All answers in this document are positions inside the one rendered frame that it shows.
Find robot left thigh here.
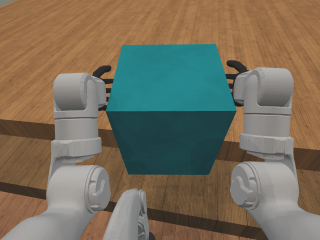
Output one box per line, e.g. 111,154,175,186
102,189,147,240

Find carton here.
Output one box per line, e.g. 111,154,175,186
106,44,237,175

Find left robot upper arm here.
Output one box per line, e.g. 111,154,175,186
0,165,111,240

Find robot left shin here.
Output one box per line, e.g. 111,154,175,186
131,188,149,240

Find right robot upper arm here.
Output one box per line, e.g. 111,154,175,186
230,161,320,240

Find robot right forearm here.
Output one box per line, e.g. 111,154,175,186
233,67,299,196

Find right robot hand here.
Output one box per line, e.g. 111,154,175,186
225,60,249,107

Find robot left forearm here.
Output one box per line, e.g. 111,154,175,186
46,72,107,204

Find left robot hand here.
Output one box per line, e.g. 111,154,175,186
92,65,114,111

